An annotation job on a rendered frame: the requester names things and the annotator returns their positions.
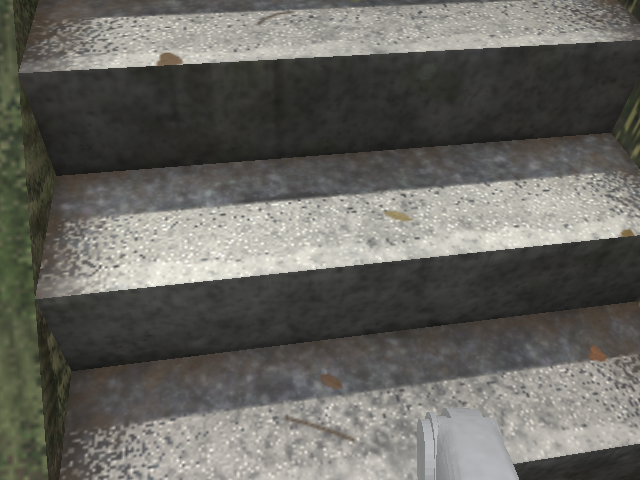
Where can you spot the robot right shin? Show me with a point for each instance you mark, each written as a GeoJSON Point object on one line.
{"type": "Point", "coordinates": [495, 423]}

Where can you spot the robot right thigh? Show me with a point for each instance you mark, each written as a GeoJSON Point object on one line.
{"type": "Point", "coordinates": [461, 445]}

